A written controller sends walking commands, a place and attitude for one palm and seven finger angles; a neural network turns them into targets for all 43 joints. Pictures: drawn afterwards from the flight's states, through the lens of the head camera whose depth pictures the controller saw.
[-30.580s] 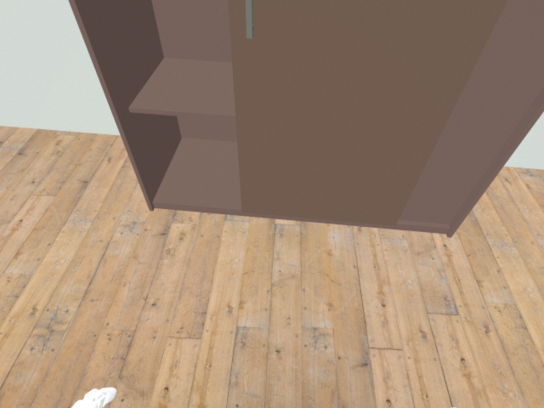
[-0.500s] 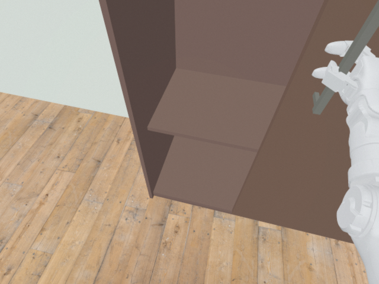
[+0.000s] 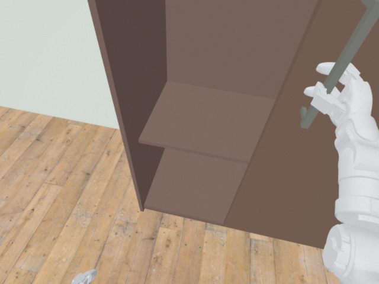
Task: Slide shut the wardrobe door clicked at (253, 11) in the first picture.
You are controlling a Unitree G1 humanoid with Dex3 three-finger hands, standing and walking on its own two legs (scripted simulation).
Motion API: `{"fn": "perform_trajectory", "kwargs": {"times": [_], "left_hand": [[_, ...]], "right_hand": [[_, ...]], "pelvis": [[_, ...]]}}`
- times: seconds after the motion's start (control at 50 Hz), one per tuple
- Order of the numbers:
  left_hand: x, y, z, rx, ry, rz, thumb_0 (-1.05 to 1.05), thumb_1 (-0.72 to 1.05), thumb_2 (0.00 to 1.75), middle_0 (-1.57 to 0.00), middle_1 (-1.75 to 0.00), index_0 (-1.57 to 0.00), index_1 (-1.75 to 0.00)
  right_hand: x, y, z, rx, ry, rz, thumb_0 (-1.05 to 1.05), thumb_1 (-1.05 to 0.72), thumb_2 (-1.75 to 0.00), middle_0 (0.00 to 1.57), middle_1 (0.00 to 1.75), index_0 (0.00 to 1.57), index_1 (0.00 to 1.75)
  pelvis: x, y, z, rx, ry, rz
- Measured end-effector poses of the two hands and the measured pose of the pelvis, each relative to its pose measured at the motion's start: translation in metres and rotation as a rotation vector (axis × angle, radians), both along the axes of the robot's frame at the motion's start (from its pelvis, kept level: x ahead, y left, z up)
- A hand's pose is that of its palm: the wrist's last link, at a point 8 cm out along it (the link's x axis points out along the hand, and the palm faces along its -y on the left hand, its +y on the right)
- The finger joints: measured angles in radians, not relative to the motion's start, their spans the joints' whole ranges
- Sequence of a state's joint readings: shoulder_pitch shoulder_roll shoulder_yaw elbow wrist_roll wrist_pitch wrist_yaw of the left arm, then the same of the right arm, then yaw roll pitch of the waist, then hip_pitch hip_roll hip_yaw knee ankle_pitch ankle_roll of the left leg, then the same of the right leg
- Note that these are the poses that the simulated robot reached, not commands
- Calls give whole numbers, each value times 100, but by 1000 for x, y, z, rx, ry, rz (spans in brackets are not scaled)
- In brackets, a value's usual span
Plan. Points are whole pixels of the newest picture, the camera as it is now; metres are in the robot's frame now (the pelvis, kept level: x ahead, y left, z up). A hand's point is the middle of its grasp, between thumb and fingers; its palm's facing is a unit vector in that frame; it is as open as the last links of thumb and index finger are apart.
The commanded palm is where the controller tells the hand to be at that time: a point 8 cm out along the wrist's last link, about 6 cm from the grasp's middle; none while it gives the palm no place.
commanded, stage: tug the door sideways, standing still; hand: right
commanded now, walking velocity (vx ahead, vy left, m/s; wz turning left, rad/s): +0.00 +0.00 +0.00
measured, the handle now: (331, 71) +0.51 -0.22 +0.23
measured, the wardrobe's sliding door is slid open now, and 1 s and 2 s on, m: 0.45 0.38 0.25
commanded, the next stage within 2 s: step sideways, sliding the door along in 0.78 s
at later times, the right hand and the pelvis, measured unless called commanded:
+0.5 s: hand (313, 95) +0.45 -0.18 +0.21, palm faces +0.18 +0.98 -0.05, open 5.6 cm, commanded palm +0.43 -0.19 +0.20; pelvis -0.01 +0.00 +0.00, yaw -5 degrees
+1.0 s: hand (285, 93) +0.45 -0.13 +0.21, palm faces +0.10 +0.99 -0.14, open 5.9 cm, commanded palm +0.44 -0.16 +0.21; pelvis -0.03 +0.01 -0.01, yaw -2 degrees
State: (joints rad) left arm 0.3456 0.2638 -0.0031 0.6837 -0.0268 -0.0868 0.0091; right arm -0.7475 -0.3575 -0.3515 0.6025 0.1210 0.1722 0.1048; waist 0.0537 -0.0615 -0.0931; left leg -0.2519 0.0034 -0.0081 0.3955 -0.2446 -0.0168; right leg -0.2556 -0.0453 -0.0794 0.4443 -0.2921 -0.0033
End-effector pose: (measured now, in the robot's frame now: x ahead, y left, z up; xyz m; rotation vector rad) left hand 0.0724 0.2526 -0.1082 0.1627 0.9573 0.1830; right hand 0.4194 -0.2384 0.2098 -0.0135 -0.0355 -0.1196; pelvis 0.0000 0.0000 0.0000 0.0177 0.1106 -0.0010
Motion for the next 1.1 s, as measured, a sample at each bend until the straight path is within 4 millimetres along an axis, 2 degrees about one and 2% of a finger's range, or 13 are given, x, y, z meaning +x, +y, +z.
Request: {"fn": "perform_trajectory", "kwargs": {"times": [0.16,0.28,0.4,0.62,0.74,0.88,1.02,1.1], "left_hand": [[47,-4,7,18,-69,-56,1,91,90,-20,-30,-20,-30],[58,-7,5,32,-51,-110,1,91,90,-20,-30,-20,-30],[41,-11,-3,16,-12,-129,1,91,90,-20,-30,-20,-30],[-23,-9,-17,-5,96,-109,1,91,90,-20,-30,-20,-30],[-47,-5,-19,0,128,-107,1,91,90,-20,-30,-20,-30],[-51,-4,-18,-3,108,-115,1,91,90,-20,-30,-20,-30],[-38,4,-19,33,45,-19,1,90,90,-21,-30,-20,-30],[-30,12,-27,29,31,22,1,91,90,-20,-30,-20,-30]], "right_hand": [[-1,0,2,6,24,8,3,-81,-83,30,135,28,135],[1,0,3,9,51,-19,3,-79,-85,35,136,35,137],[0,4,4,-14,61,-57,2,-79,-85,35,134,33,139],[0,17,4,-40,54,-55,2,-83,-84,30,134,24,140],[1,29,3,-49,41,-40,1,-83,-84,30,136,21,140],[3,48,3,-48,32,-17,1,-82,-84,31,136,22,140],[9,62,1,-146,-48,27,0,-75,-83,37,137,26,140],[11,73,-1,-171,-83,24,-1,-74,-84,41,138,25,139]], "pelvis": [[8,2,0,-1,-10,-20],[2,3,0,2,-2,-59],[-6,5,-1,-2,4,-84],[-21,4,-3,-2,2,-90],[-27,3,-4,-2,6,-92],[-31,2,-5,-3,12,-91],[-35,7,-10,-18,-24,-34],[-31,18,-15,-32,-66,-2]]}}
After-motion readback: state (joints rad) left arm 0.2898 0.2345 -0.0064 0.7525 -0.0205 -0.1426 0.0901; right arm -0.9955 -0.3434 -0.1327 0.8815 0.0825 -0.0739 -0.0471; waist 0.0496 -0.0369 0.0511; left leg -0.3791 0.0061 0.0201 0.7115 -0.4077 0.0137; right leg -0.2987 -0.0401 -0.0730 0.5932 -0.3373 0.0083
